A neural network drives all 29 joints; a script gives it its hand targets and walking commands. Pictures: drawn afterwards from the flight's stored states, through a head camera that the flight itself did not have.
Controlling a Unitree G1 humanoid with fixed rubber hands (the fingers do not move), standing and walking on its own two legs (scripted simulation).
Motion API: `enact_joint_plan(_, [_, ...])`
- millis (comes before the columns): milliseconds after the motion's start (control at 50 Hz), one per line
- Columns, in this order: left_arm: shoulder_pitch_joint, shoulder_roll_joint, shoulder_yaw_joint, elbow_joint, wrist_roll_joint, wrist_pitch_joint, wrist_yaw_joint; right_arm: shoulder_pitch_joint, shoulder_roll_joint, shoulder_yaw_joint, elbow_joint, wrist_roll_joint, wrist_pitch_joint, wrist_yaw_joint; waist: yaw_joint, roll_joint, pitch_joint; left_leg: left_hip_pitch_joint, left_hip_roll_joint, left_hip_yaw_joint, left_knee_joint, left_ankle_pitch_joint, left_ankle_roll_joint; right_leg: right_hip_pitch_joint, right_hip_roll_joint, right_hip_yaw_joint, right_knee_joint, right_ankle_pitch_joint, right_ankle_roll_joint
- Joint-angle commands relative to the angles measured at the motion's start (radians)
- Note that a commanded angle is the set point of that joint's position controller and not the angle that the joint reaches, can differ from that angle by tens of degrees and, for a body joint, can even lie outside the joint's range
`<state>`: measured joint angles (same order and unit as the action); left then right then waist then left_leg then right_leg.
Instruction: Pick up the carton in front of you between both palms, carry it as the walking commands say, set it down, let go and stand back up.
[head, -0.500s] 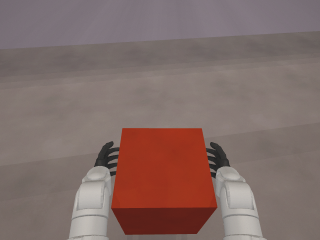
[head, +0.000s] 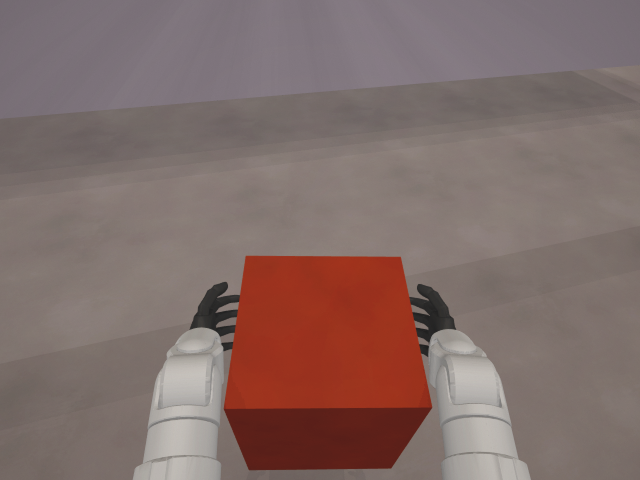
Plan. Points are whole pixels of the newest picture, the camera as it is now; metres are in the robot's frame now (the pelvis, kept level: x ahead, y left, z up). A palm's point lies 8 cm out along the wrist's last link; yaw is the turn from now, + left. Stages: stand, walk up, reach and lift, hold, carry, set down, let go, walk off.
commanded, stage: hold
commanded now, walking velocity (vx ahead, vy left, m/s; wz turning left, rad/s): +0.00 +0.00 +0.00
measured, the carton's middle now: (322, 367) +0.29 +0.00 -0.03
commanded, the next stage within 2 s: set down in 0.42 s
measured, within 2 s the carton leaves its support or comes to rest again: neither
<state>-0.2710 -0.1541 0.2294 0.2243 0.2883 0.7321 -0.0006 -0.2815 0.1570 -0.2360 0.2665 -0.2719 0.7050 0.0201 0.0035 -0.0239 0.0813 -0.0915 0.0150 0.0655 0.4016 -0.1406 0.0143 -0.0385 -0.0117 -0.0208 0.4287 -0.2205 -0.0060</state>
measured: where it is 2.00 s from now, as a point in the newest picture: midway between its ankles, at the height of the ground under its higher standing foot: outside the picture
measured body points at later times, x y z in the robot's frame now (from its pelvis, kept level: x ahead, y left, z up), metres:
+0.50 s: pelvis +0.01 +0.01 +0.00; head -0.03 +0.02 +0.45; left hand +0.32 +0.16 +0.04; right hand +0.32 -0.14 +0.04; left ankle +0.06 +0.11 -0.74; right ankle +0.02 -0.12 -0.74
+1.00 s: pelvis -0.01 -0.01 -0.05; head +0.18 +0.01 +0.36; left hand +0.36 +0.17 -0.13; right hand +0.37 -0.14 -0.12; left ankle +0.06 +0.11 -0.74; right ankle +0.02 -0.12 -0.74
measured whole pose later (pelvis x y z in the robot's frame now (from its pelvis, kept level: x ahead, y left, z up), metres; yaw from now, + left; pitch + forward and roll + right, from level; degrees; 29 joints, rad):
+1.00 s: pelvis -0.01 -0.01 -0.05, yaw +0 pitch +18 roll -1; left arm -0.55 -0.12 0.43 0.51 0.31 0.20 -0.05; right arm -0.53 0.20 -0.41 0.50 -0.30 0.19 -0.03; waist 0.04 -0.03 0.13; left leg -0.86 0.03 0.00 0.79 -0.20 0.00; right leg -0.80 0.02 -0.02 0.82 -0.32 -0.01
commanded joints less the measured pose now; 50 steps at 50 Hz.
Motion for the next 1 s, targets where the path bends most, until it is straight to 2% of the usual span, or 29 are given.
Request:
enact_joint_plan(0, [-0.489,-0.914,-0.532,-0.025,-0.246,-0.033,-0.246,-0.481,0.914,0.490,-0.029,0.216,-0.036,0.220,-0.009,0.018,-0.212,0.220,-0.085,-0.136,-0.042,-0.069,-0.004,-0.207,0.066,0.112,-0.136,-0.092,-0.049])
enact_joint_plan(240, [-0.515,-0.937,-0.492,0.031,-0.235,-0.031,-0.261,-0.516,0.923,0.447,0.013,0.200,-0.033,0.245,-0.003,0.038,-0.214,0.206,-0.057,-0.162,-0.077,-0.120,-0.006,-0.185,0.078,0.109,-0.113,-0.079,-0.043])
enact_joint_plan(320, [-0.515,-0.934,-0.487,0.032,-0.234,-0.030,-0.261,-0.510,0.921,0.439,0.014,0.197,-0.029,0.243,-0.002,0.040,-0.217,0.210,-0.054,-0.159,-0.079,-0.079,-0.007,-0.171,0.080,0.110,-0.112,-0.053,-0.039])
enact_joint_plan(460, [-0.499,-0.913,-0.483,0.012,-0.233,-0.034,-0.253,-0.489,0.915,0.446,-0.012,0.199,-0.027,0.228,0.002,0.032,-0.242,0.236,-0.060,-0.146,-0.058,0.069,-0.007,-0.146,0.085,0.112,-0.116,0.028,-0.033])
enact_joint_plan(540, [-0.540,-0.880,-0.417,0.067,-0.194,-0.062,-0.248,-0.529,0.906,0.396,0.040,0.166,-0.053,0.218,0.010,0.025,-0.205,0.202,-0.066,-0.139,-0.042,0.043,0.000,-0.174,0.085,0.115,-0.106,0.003,-0.034])
enact_joint_plan(660, [-0.669,-0.782,-0.213,0.251,-0.059,-0.178,-0.232,-0.654,0.838,0.205,0.217,0.037,-0.167,0.190,0.025,0.014,-0.151,0.063,-0.078,-0.126,0.041,-0.017,0.015,-0.277,0.096,0.109,-0.031,-0.056,-0.029])
enact_joint_plan(720, [-0.653,-0.704,-0.119,0.305,0.002,-0.255,-0.222,-0.647,0.753,0.115,0.263,-0.026,-0.245,0.167,0.029,0.015,-0.161,-0.035,-0.093,-0.113,0.101,0.027,0.017,-0.341,0.110,0.101,0.025,-0.023,-0.021])
enact_joint_plan(780, [-0.625,-0.637,-0.086,0.332,0.029,-0.347,-0.219,-0.615,0.696,0.082,0.288,-0.055,-0.337,0.150,0.025,0.009,-0.217,-0.134,-0.101,-0.102,0.176,0.093,0.016,-0.425,0.123,0.091,0.099,0.041,-0.008])
enact_joint_plan(820, [-0.627,-0.635,-0.110,0.340,0.017,-0.415,-0.221,-0.616,0.704,0.109,0.291,-0.044,-0.407,0.141,0.021,0.010,-0.301,-0.181,-0.111,-0.104,0.230,0.151,0.011,-0.470,0.131,0.088,0.153,0.101,0.000])
enact_joint_plan(880, [-0.653,-0.680,-0.200,0.348,-0.027,-0.511,-0.225,-0.646,0.745,0.213,0.289,0.010,-0.505,0.133,0.022,0.019,-0.473,-0.233,-0.125,-0.114,0.330,0.257,0.005,-0.542,0.143,0.085,0.245,0.194,0.012])
enact_joint_plan(980, [-0.760,-0.738,-0.363,0.287,-0.114,-0.614,-0.221,-0.745,0.806,0.393,0.233,0.107,-0.611,0.114,0.033,0.038,-0.901,-0.354,-0.136,-0.113,0.520,0.423,-0.009,-0.624,0.151,0.102,0.430,0.398,0.023])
